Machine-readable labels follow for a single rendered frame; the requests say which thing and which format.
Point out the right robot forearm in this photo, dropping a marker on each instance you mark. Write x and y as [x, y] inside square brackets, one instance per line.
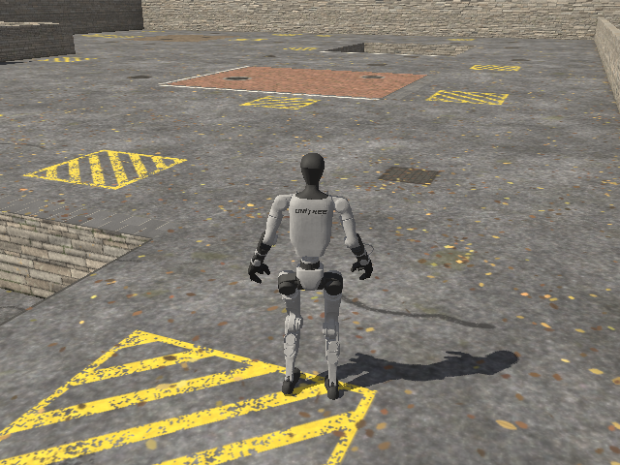
[361, 253]

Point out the left robot hand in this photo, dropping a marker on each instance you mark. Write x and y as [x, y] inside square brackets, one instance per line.
[260, 269]

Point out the robot head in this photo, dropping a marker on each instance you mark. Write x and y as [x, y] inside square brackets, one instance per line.
[312, 168]

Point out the right robot upper arm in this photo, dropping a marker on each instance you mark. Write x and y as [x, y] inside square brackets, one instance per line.
[341, 205]

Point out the left robot forearm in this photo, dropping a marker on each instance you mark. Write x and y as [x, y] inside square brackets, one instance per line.
[260, 252]

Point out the left robot upper arm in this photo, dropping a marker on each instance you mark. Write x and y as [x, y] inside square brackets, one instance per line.
[281, 203]

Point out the right robot hand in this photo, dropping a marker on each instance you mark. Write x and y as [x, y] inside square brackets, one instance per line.
[368, 269]

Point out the robot right thigh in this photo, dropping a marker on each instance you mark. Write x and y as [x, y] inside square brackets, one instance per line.
[333, 286]

